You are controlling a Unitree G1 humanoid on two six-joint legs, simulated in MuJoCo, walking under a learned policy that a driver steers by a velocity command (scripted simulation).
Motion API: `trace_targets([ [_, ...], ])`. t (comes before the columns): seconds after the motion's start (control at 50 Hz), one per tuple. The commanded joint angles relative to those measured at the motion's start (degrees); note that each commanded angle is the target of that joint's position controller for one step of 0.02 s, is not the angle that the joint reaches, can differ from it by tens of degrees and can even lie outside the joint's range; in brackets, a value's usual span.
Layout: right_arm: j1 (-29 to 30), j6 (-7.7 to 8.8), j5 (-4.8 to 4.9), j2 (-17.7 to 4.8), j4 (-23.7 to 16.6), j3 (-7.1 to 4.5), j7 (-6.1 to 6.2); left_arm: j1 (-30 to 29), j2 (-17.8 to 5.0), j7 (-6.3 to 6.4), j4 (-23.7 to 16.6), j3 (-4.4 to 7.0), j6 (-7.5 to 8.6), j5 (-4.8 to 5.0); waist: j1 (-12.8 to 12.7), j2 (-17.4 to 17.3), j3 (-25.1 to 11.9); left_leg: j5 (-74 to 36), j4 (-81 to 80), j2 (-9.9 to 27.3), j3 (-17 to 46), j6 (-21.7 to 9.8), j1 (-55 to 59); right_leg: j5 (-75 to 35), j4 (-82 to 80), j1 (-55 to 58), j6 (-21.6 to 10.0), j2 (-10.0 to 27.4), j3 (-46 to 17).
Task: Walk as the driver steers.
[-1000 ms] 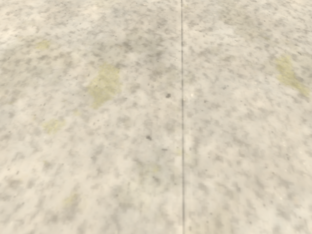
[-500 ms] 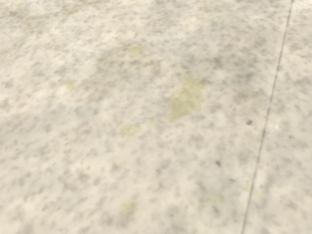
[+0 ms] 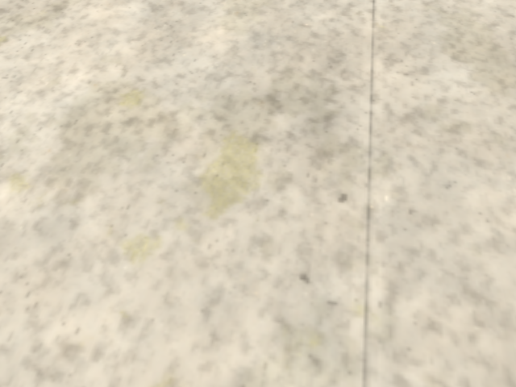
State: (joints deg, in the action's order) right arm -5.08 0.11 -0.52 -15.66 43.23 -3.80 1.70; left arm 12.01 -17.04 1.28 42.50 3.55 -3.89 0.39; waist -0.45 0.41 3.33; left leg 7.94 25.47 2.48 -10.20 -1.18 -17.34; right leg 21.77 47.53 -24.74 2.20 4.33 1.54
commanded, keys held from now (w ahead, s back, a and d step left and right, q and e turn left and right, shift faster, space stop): e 0.06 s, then w+e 0.12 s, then w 0.16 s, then w+q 0.56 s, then w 0.10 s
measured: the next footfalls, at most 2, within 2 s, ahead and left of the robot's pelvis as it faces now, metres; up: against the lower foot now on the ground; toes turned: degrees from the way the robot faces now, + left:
right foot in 0.06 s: +0.05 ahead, -0.12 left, +0.00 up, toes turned -5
left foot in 0.62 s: +0.33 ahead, +0.09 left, +0.00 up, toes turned -3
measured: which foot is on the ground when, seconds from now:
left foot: down 0.00-0.06, up 0.08-0.60, down 0.62-1.00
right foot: up 0.00-0.04, down 0.06-0.64, up 0.66-1.00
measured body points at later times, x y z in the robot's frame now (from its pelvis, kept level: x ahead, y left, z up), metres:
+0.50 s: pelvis +0.11 -0.02 +0.01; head +0.12 -0.04 +0.46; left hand +0.21 +0.26 -0.09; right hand +0.24 -0.31 -0.09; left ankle +0.26 +0.11 -0.70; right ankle +0.01 -0.11 -0.73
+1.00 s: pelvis +0.39 +0.03 +0.01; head +0.43 +0.05 +0.46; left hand +0.60 +0.28 -0.07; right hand +0.44 -0.26 -0.10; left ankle +0.29 +0.10 -0.73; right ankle +0.61 -0.12 -0.68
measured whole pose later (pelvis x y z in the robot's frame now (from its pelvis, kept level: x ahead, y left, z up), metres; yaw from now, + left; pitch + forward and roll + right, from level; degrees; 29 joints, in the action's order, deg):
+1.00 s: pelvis +0.39 +0.03 +0.01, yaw +6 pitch +2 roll +0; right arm -20.5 3.4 1.5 -15.8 47.3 -2.7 0.6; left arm 3.2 -16.3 -0.9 36.6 2.5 6.3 -0.2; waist 4.5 2.4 2.2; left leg 16.1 16.3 -6.4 8.4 -5.5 -1.7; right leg -6.4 31.1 -36.9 2.6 2.8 -4.2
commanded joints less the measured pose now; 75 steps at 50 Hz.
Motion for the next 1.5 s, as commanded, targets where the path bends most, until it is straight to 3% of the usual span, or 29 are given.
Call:
trace_targets([
  [0.02,4.7,-0.01,1.28,-9.4,-3.3,-2.33,0.31,5.6,-4.9,-0.96,-2.8,1.68,0.23,-0.13,-3.0,-6.5,-7.7,2.4,-7.0,15.6,9.3,-9.0,0.9,-4.8,-8.6,10.7,-2.9,-0.7,2.1],
  [0.04,3.7,-0.35,1.64,-8.2,-2.6,-2.13,0.29,7.2,-5.6,-1.02,-2.1,2.18,0.29,-0.44,-3.3,-4.7,-7.3,5.6,-2.8,13.6,7.2,-6.4,-0.6,-6.7,-13.1,13.7,-4.5,-2.4,2.3],
  [0.06,0.6,-0.8,1.49,-6.0,-1.2,-1.8,0.1,8.6,-7.9,-0.68,-2.2,2.96,0.44,-0.78,-2.9,2.7,-5.0,11.6,7.0,9.5,3.0,-1.7,-4.9,-13.4,-21.6,16.1,-7.3,0.0,-4.2],
  [0.08,-0.7,-1.02,-0.68,-2.9,-2.6,-0.96,-0.38,8.8,-13.9,0.59,-3.9,4.14,0.62,-0.19,-0.5,20.2,-3.3,28.7,26.1,0.1,-2.0,4.9,-19.7,-20.5,-27.8,20.4,-14.9,13.6,-25.8],
  [0.1,6.9,-0.52,-0.26,-5.7,-5.5,-1.82,-0.22,9.8,-15.9,-0.14,-5.1,4.26,2.22,-1.69,-4.5,16.5,-4.3,30.4,35.4,-3.2,9.9,3.9,-24.7,-2.5,-34.5,15.4,-22.4,16.9,-36.8],
  [0.14,6.7,0.51,1.69,-8.9,-4.9,-3.19,-0.49,5.1,-12.2,-0.44,-5.3,3.4,4.81,-0.76,-1.7,9.2,-0.9,16.8,36.1,0.0,14.0,0.8,-29.2,19.6,-38.3,16.1,-16.9,13.4,-32.9],
  [0.18,4.7,1.46,0.4,-8.9,-2.9,-3.59,-0.44,3.4,-9.5,0.31,-5.5,2.3,5.39,0.18,-0.4,8.2,-1.6,8.5,33.8,0.6,14.2,1.4,-28.0,15.6,-38.3,17.7,-13.8,10.4,-28.6],
  [0.24,3.8,3.05,0.55,-6.7,-1.0,-3.1,-1.43,6.6,-7.5,0.79,-4.7,1.56,6.43,-0.39,-0.9,6.5,-4.2,-0.5,28.0,0.0,13.0,2.4,-26.0,4.7,-38.7,22.8,-12.6,8.1,-22.5],
  [0.38,7.0,4.52,1.39,-5.2,-0.6,-1.6,-2.83,9.3,-9.6,0.39,-2.6,2.18,7.28,-0.02,-3.7,8.2,-0.8,-5.9,11.1,0.2,11.3,4.7,-20.7,-2.8,-40.0,22.6,-13.4,8.0,-16.3],
  [0.52,8.9,5.3,2.21,-5.7,-2.2,0.02,-4.76,10.8,-10.0,-0.39,0.3,2.69,7.0,0.25,-5.2,6.2,2.5,-0.9,6.2,1.2,9.9,0.1,-20.1,-8.7,-38.8,26.3,-13.7,11.5,-11.9],
  [0.58,4.1,5.41,2.36,-7.1,-1.5,-0.25,-5.31,8.3,-10.9,-0.31,0.2,3.13,6.61,0.5,-1.7,6.0,0.1,0.6,4.6,-0.9,7.8,-3.3,-11.6,-22.8,-33.8,26.3,-11.8,11.4,-8.1],
  [0.62,-9.5,5.15,2.23,-10.8,2.7,-2.52,-4.64,7.8,-9.0,0.17,-0.5,2.39,6.3,-0.08,4.5,2.3,-8.9,-1.0,3.4,-4.4,7.0,-6.0,9.5,-40.9,-14.6,20.3,-8.1,6.0,-0.7],
  [0.64,-18.2,4.8,2.11,-15.8,3.7,-3.83,-3.97,7.7,-6.3,0.56,-3.0,1.11,6.64,-1.44,7.0,-7.3,-15.4,5.2,0.8,7.3,26.1,-11.3,25.0,-27.7,5.8,5.6,-4.0,1.6,3.3],
  [0.66,-19.9,5.13,2.17,-18.2,3.8,-3.86,-4.46,10.4,-2.2,0.18,-4.8,-0.17,8.36,-1.66,4.2,-19.3,-18.9,17.1,-8.5,16.5,54.3,-19.2,36.7,9.7,20.7,-13.8,-1.0,-8.6,-2.4],
  [0.7,-15.0,5.33,2.03,-11.4,2.2,-2.07,-4.11,2.6,-8.8,-1.08,-5.6,0.97,11.24,1.58,5.9,-9.0,-9.2,15.6,-11.0,14.5,45.2,-15.9,30.5,2.9,25.2,-22.9,-3.3,-2.5,-7.5],
  [0.74,-10.6,4.97,1.4,-9.3,0.3,-1.31,-3.77,0.1,-8.2,-0.84,-5.8,1.12,11.99,-0.62,3.4,-1.9,-5.2,4.0,-11.8,10.4,36.2,-14.2,20.1,-4.6,17.9,-18.7,-3.2,1.0,-6.7],
  [0.82,-9.5,4.79,1.46,-9.3,-0.9,-1.15,-2.54,0.8,-5.9,-1.0,-6.8,1.04,10.31,-1.38,0.4,-4.1,-3.4,-10.4,-14.6,6.6,29.0,-14.7,11.2,-9.5,9.3,-13.9,-0.1,0.9,-5.0],
  [0.92,-13.8,4.01,2.01,-10.3,0.4,-1.55,-0.94,-10.0,-2.3,-1.45,-10.0,-0.28,10.6,-1.03,3.7,-4.6,-1.5,-14.2,-13.7,1.8,23.0,-10.7,5.9,-26.4,-12.1,-8.4,1.5,-3.0,-2.9],
  [1.04,-19.5,3.17,1.71,-9.6,3.0,-1.31,-0.25,-15.8,-4.0,-3.15,-11.4,0.15,11.79,-0.17,5.2,-5.6,-0.6,-15.4,-9.0,7.2,27.5,-9.4,16.5,-27.7,-21.2,-6.9,-2.2,-3.9,-4.1],
  [1.08,-18.7,2.69,1.43,-10.5,2.8,-1.73,-0.19,-11.8,-6.0,-2.95,-10.7,0.97,11.81,-0.26,2.7,-6.7,-2.7,-30.1,-3.2,7.7,27.5,-8.4,20.3,-20.8,-21.3,-2.5,-4.6,-5.2,-2.7],
  [1.12,-15.9,2.31,0.57,-9.3,1.1,-0.9,-0.62,3.4,-9.2,-2.29,-7.7,2.38,11.81,-0.9,-5.4,-5.8,-14.7,-36.2,16.0,3.6,24.6,-6.1,13.4,-24.2,-19.5,21.8,-10.1,-1.2,-5.0],
  [1.14,-22.6,2.93,0.28,-4.7,0.6,0.5,-0.89,11.5,-13.8,-2.18,-6.2,3.62,11.47,-1.66,-4.7,5.9,-24.8,-14.9,37.2,-4.5,20.6,-2.4,-5.4,-20.8,-17.8,44.9,-18.8,11.6,-25.4],
  [1.16,-25.6,3.55,1.11,-4.1,1.6,1.29,-1.32,14.7,-10.9,-2.83,-3.5,3.14,11.04,-0.03,-4.3,16.8,-28.5,23.8,49.7,-9.2,19.7,-0.5,-17.4,-11.4,-26.2,51.2,-23.4,18.3,-44.8],
  [1.18,-19.6,4.21,1.89,-9.2,0.2,0.17,-1.71,11.0,-7.2,-2.76,-4.1,1.94,10.71,1.1,-4.8,9.7,-18.8,22.2,52.9,-4.8,20.8,-1.1,-23.6,-2.3,-29.0,44.5,-20.7,16.0,-42.4],
  [1.22,-8.7,5.42,1.41,-8.8,-3.0,0.27,-2.12,3.8,-5.7,-2.71,-5.0,1.15,9.71,0.02,-2.8,-0.1,-4.2,14.5,46.9,-0.4,16.6,-1.2,-24.4,-9.3,-33.0,26.2,-18.0,10.8,-30.2],
  [1.26,-9.7,5.71,0.23,-7.4,-3.2,0.2,-2.23,2.1,-5.2,-2.67,-5.4,0.83,9.67,-0.7,0.3,1.4,-3.1,11.3,40.2,1.9,16.2,-0.3,-19.7,-18.2,-35.2,19.2,-17.5,7.5,-25.8],
  [1.34,-7.1,5.34,-0.6,-4.3,-4.6,1.45,-1.99,2.7,-7.5,-1.92,-4.5,1.65,9.57,0.57,0.9,3.8,-2.8,6.8,24.9,1.9,13.5,3.1,-15.5,-23.2,-37.7,11.9,-18.2,4.7,-18.7],
  [1.42,2.0,6.01,0.01,-4.0,-6.8,1.94,-2.54,6.9,-9.5,-0.97,-3.0,2.49,8.49,0.97,-2.5,3.6,-2.3,-10.1,9.9,-1.4,13.2,4.5,-8.1,-19.4,-36.7,7.9,-15.1,2.3,-16.1],
  [1.5,4.8,6.54,0.94,-6.6,-8.2,0.78,-2.78,9.9,-9.3,-0.58,-2.2,2.61,7.47,1.5,-2.3,4.6,-2.9,-8.6,3.8,-2.1,15.5,3.5,-4.4,-12.7,-31.8,11.9,-12.8,4.1,-21.5],
])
